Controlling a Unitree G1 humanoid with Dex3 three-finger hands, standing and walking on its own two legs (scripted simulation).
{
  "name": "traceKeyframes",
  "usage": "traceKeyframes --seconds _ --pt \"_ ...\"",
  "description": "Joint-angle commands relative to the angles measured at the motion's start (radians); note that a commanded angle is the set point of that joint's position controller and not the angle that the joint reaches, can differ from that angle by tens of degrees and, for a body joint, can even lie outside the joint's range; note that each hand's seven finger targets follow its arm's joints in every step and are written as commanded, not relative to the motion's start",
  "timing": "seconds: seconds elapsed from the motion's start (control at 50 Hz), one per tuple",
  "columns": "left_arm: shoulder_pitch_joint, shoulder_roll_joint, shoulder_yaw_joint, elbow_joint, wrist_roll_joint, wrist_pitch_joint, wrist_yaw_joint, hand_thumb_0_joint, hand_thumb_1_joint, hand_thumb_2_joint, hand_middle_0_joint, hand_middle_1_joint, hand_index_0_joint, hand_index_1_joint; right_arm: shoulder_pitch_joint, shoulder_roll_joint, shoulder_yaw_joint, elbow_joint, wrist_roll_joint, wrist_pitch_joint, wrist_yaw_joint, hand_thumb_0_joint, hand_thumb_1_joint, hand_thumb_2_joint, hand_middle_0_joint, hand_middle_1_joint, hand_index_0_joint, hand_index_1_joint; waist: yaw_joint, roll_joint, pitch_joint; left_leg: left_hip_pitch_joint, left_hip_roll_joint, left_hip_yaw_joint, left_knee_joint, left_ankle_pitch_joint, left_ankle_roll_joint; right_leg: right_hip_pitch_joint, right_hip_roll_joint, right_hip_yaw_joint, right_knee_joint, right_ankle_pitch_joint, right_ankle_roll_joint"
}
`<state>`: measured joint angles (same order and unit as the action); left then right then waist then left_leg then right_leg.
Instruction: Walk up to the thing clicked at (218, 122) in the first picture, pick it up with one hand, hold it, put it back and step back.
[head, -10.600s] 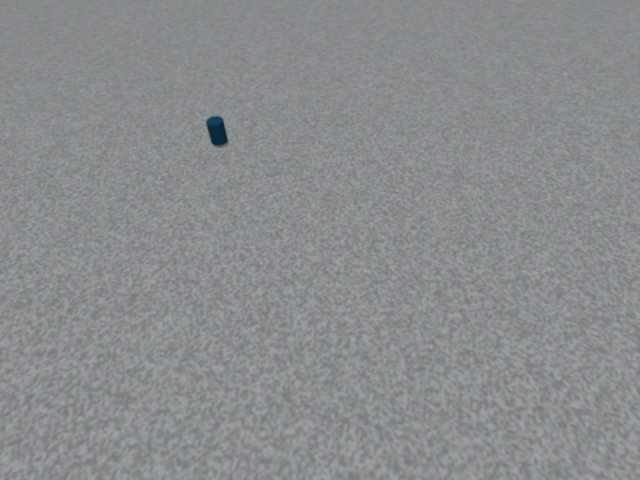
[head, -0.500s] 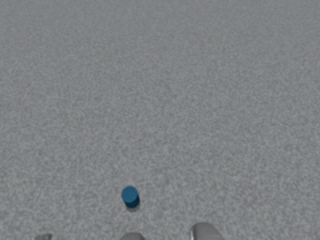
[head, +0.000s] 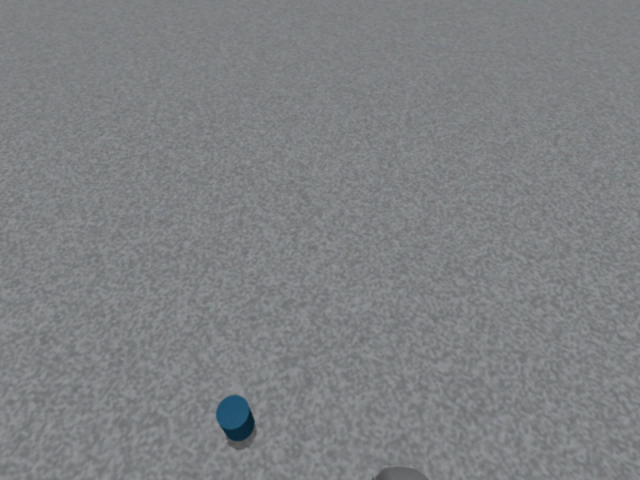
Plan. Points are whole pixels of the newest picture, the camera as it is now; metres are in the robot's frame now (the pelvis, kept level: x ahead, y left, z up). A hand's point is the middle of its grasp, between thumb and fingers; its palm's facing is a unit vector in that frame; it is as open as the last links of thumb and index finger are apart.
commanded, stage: walk up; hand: left
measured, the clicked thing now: (236, 418) +0.39 +0.25 -0.69
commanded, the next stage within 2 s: none
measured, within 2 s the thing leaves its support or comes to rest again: neither
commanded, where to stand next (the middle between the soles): +0.05 +0.02 m, yaw +3 degrees
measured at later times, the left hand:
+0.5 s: hand out of the picture +0.09 +0.26 -0.13, palm faces -0.01 -0.93 -0.38, open 7.4 cm
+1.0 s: hand out of the picture +0.14 +0.27 -0.14, palm faces +0.08 -0.91 -0.40, open 7.4 cm
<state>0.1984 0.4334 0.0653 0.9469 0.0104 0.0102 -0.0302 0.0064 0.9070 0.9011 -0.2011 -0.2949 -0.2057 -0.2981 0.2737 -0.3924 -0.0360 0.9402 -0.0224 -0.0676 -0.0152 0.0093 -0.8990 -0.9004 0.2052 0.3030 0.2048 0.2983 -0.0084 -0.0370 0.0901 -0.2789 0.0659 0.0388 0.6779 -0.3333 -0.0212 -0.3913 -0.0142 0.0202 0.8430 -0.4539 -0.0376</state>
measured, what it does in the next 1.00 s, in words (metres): steps on the spot: right foot, then left foot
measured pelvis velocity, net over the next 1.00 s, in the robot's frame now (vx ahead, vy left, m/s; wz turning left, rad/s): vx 0.04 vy -0.01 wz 0.09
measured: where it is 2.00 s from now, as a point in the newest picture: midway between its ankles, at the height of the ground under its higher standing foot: outside the picture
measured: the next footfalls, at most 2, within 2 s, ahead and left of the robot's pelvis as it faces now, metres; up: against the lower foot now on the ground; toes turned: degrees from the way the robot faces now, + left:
right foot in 0.04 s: +0.10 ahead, -0.14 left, +0.00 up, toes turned +0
left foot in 0.32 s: +0.02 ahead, +0.12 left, +0.00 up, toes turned +2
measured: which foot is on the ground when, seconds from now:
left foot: down 0.00-0.08, up 0.10-0.30, down 0.32-0.64, up 0.66-1.00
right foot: up 0.00-0.02, down 0.04-0.36, up 0.38-0.58, down 0.60-1.00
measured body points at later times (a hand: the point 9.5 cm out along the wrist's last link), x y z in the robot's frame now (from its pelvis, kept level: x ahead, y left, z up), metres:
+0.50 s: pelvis +0.02 -0.02 +0.02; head +0.03 -0.01 +0.46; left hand +0.09 +0.31 -0.10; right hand +0.03 -0.33 -0.11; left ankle -0.02 +0.12 -0.72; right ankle +0.08 -0.13 -0.69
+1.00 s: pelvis +0.04 -0.01 +0.00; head +0.08 -0.02 +0.44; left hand +0.14 +0.31 -0.11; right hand +0.13 -0.33 -0.13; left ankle +0.05 +0.13 -0.71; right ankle +0.14 -0.14 -0.72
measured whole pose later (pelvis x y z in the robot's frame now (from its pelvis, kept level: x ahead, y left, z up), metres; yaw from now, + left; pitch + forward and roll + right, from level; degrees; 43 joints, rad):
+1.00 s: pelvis +0.04 -0.01 +0.00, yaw +5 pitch -2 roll +1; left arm 0.07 0.37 0.04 0.94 0.01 0.00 0.01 0.00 0.90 0.90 -0.21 -0.30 -0.21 -0.30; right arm 0.20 -0.42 -0.05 0.98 0.00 0.03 0.00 0.01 -0.90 -0.90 0.20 0.30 0.20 0.30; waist 0.00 0.01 0.12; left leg -0.36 0.01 -0.01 0.78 -0.40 0.00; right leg -0.43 -0.08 -0.05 0.68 -0.22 0.00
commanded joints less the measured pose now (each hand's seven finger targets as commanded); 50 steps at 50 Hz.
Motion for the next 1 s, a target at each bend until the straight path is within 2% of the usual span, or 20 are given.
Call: traceKeyframes --seconds 0.0,0.02,0.04,0.06,0.08,0.14,0.22,0.28,0.3,0.32,0.34,0.36,0.44,0.54,0.58,0.62,0.64,0.72,0.9,0.98 --pt "0.095 0.125 0.04 0.002 -0.009 -0.032 0.015 0.0 0.9 0.9 -0.2 -0.3 -0.2 -0.3 -0.142 -0.238 -0.046 -0.092 0.008 0.007 -0.006 0.0 -0.9 -0.9 0.2 0.3 0.2 0.3 0.068 0.213 -0.064 -0.161 0.1 -0.096 -0.101 0.154 0.116 0.25 0.021 -0.054 -0.269 0.244 -0.002" --pt "0.091 0.145 0.042 0.004 -0.005 -0.04 0.024 0.0 0.9 0.9 -0.2 -0.3 -0.2 -0.3 -0.117 -0.194 -0.033 -0.089 0.017 0.021 -0.004 0.0 -0.9 -0.9 0.2 0.3 0.2 0.3 0.067 0.138 -0.072 -0.184 0.069 -0.067 -0.016 0.108 0.089 0.274 -0.005 0.009 -0.336 0.267 0.002" --pt "0.054 0.211 0.048 -0.011 0.006 -0.051 0.033 0.0 0.9 0.9 -0.2 -0.3 -0.2 -0.3 -0.093 -0.147 -0.022 -0.093 0.03 0.034 -0.004 0.0 -0.9 -0.9 0.2 0.3 0.2 0.3 0.041 -0.035 -0.067 -0.209 -0.017 -0.021 0.116 0.01 0.048 0.217 -0.145 0.255 -0.43 0.241 -0.038" --pt "-0.011 0.266 0.046 -0.04 0.008 -0.059 0.038 0.0 0.9 0.9 -0.2 -0.3 -0.2 -0.3 -0.055 -0.147 -0.023 -0.082 0.029 0.051 -0.007 0.0 -0.9 -0.9 0.2 0.3 0.2 0.3 0.015 -0.083 -0.065 -0.194 -0.056 -0.068 0.193 -0.208 0.033 0.105 -0.331 0.508 -0.555 0.073 -0.122" --pt "-0.089 0.309 0.05 -0.049 0.01 -0.054 0.039 0.0 0.9 0.9 -0.2 -0.3 -0.2 -0.3 -0.043 -0.212 -0.049 -0.047 0.024 0.064 -0.01 0.0 -0.9 -0.9 0.2 0.3 0.2 0.3 0.006 -0.093 -0.041 -0.08 -0.028 -0.107 0.269 -0.253 0.034 -0.048 -0.372 0.521 -0.561 -0.02 -0.19" --pt "-0.131 0.232 0.032 -0.052 0.014 -0.049 0.04 0.0 0.9 0.9 -0.2 -0.3 -0.2 -0.3 -0.018 -0.208 -0.048 0.0 0.035 0.065 0.002 0.0 -0.9 -0.9 0.2 0.3 0.2 0.3 -0.012 -0.109 -0.031 -0.098 -0.037 -0.118 0.212 -0.193 0.05 0.007 -0.24 0.314 -0.513 -0.041 -0.113" --pt "-0.081 0.236 0.041 -0.027 0.019 -0.053 0.042 0.0 0.9 0.9 -0.2 -0.3 -0.2 -0.3 0.0 -0.196 -0.041 0.023 0.02 0.066 0.009 0.0 -0.9 -0.9 0.2 0.3 0.2 0.3 0.025 -0.177 -0.108 -0.112 -0.039 -0.072 0.106 -0.19 0.037 0.135 -0.243 0.298 -0.48 0.021 -0.128" --pt "-0.124 0.202 0.027 -0.031 0.008 -0.043 0.038 0.0 0.9 0.9 -0.2 -0.3 -0.2 -0.3 0.03 -0.177 -0.038 0.055 0.011 0.047 0.01 0.0 -0.9 -0.9 0.2 0.3 0.2 0.3 -0.007 -0.138 -0.145 0.038 -0.066 -0.021 -0.204 -0.048 0.04 0.118 -0.205 0.191 -0.384 0.12 -0.097" --pt "-0.13 0.171 0.015 -0.034 0.001 -0.043 0.037 0.0 0.9 0.9 -0.2 -0.3 -0.2 -0.3 0.032 -0.197 -0.046 0.062 -0.003 0.04 0.006 0.0 -0.9 -0.9 0.2 0.3 0.2 0.3 -0.018 -0.078 -0.159 0.095 -0.049 -0.065 -0.246 0.01 0.053 0.075 -0.186 0.158 -0.335 0.149 -0.061" --pt "-0.073 0.18 0.018 -0.061 0.0 -0.045 0.024 0.0 0.9 0.9 -0.2 -0.3 -0.2 -0.3 0.126 -0.273 -0.081 0.041 -0.023 0.024 0.018 0.0 -0.9 -0.9 0.2 0.3 0.2 0.3 -0.053 0.05 -0.206 0.224 0.025 -0.259 -0.347 -0.265 0.133 -0.049 -0.096 0.082 -0.173 -0.125 -0.034" --pt "-0.114 0.137 0.008 -0.073 -0.007 -0.044 0.022 0.0 0.9 0.9 -0.2 -0.3 -0.2 -0.3 0.11 -0.387 -0.114 0.031 -0.028 0.025 0.027 0.0 -0.9 -0.9 0.2 0.3 0.2 0.3 -0.076 0.286 -0.092 0.277 0.216 -0.599 -0.488 -0.632 0.221 -0.356 0.059 -0.091 0.018 -0.178 0.026" --pt "-0.158 0.221 0.037 -0.068 0.013 -0.054 0.028 0.0 0.9 0.9 -0.2 -0.3 -0.2 -0.3 0.088 -0.398 -0.12 0.022 -0.018 0.027 0.032 0.0 -0.9 -0.9 0.2 0.3 0.2 0.3 -0.089 0.214 0.007 0.199 0.302 -0.702 -0.523 -0.659 0.304 -0.398 -0.01 -0.009 0.088 -0.132 0.026" --pt "-0.109 0.169 0.032 -0.065 0.004 -0.081 0.001 0.0 0.9 0.9 -0.2 -0.3 -0.2 -0.3 0.027 -0.273 -0.086 -0.023 -0.014 -0.001 0.033 0.0 -0.9 -0.9 0.2 0.3 0.2 0.3 -0.042 0.141 0.055 0.212 0.163 -0.377 -0.4 -0.077 0.247 -0.29 -0.047 -0.011 -0.053 0.05 0.019" --pt "-0.022 0.107 0.022 -0.036 0.0 -0.093 0.017 0.0 0.9 0.9 -0.2 -0.3 -0.2 -0.3 -0.03 -0.244 -0.07 -0.056 0.007 0.02 0.032 0.0 -0.9 -0.9 0.2 0.3 0.2 0.3 0.013 0.215 -0.053 0.031 0.095 -0.156 -0.195 0.367 0.159 0.148 0.03 -0.104 -0.325 0.281 0.014" --pt "0.075 0.146 0.036 0.007 -0.001 -0.09 0.04 0.0 0.9 0.9 -0.2 -0.3 -0.2 -0.3 -0.023 -0.164 -0.039 -0.067 0.025 0.036 0.024 0.0 -0.9 -0.9 0.2 0.3 0.2 0.3 0.062 0.113 -0.111 -0.086 0.024 -0.092 -0.023 0.256 0.101 0.357 0.001 -0.04 -0.386 0.377 0.005" --pt "0.063 0.25 0.055 -0.024 0.006 -0.095 0.053 0.0 0.9 0.9 -0.2 -0.3 -0.2 -0.3 0.082 -0.105 -0.013 -0.057 0.032 0.056 0.014 0.0 -0.9 -0.9 0.2 0.3 0.2 0.3 0.032 -0.101 -0.185 -0.195 -0.1 -0.104 0.195 -0.229 0.043 0.393 -0.362 0.479 -0.56 0.249 -0.088" --pt "-0.011 0.267 0.05 -0.035 0.006 -0.088 0.054 0.0 0.9 0.9 -0.2 -0.3 -0.2 -0.3 0.089 -0.2 -0.043 -0.027 0.023 0.079 0.002 0.0 -0.9 -0.9 0.2 0.3 0.2 0.3 0.018 -0.022 -0.156 -0.129 -0.054 -0.158 0.254 -0.288 0.058 0.264 -0.381 0.501 -0.565 0.029 -0.147" --pt "-0.061 0.23 0.038 -0.036 0.003 -0.082 0.056 0.0 0.9 0.9 -0.2 -0.3 -0.2 -0.3 0.089 -0.206 -0.045 0.02 0.02 0.086 0.005 0.0 -0.9 -0.9 0.2 0.3 0.2 0.3 -0.001 -0.092 -0.073 -0.161 -0.03 -0.184 0.253 -0.207 0.058 0.189 -0.268 0.294 -0.539 0.11 -0.105" --pt "-0.149 0.21 0.047 -0.075 0.007 -0.034 0.062 0.0 0.9 0.9 -0.2 -0.3 -0.2 -0.3 0.058 -0.205 -0.053 0.029 0.017 0.099 0.008 0.0 -0.9 -0.9 0.2 0.3 0.2 0.3 -0.001 -0.179 -0.109 -0.076 -0.065 -0.033 0.188 -0.117 0.018 0.062 -0.257 0.125 -0.39 0.462 -0.158" --pt "-0.162 0.184 0.027 -0.079 -0.007 0.0 0.059 0.0 0.9 0.9 -0.2 -0.3 -0.2 -0.3 0.066 -0.201 -0.064 0.04 0.0 0.081 0.003 0.0 -0.9 -0.9 0.2 0.3 0.2 0.3 -0.025 -0.109 -0.139 0.051 -0.082 0.004 -0.091 0.081 0.031 0.004 -0.208 0.092 -0.215 0.41 -0.093"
